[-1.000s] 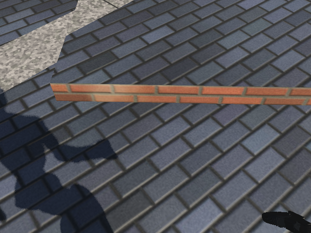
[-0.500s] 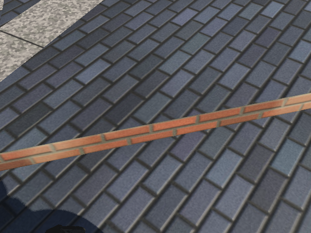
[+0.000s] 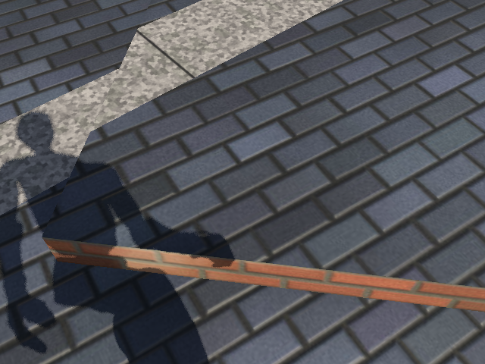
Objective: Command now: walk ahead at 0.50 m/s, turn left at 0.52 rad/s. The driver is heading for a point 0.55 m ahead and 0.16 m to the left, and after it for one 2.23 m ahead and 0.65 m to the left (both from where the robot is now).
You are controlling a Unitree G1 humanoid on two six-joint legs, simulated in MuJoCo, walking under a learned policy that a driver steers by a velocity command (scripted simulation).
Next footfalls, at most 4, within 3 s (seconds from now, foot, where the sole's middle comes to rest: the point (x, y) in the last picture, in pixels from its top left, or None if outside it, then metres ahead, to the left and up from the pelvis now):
0.02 left None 0.17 0.06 -0.76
0.54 right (282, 355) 0.48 -0.05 -0.76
1.06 left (163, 320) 0.56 0.28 -0.76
1.60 right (152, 211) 0.82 0.33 -0.62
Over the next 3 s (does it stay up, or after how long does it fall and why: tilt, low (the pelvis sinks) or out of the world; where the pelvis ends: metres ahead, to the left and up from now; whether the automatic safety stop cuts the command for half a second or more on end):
stays up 1.44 0.45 0.15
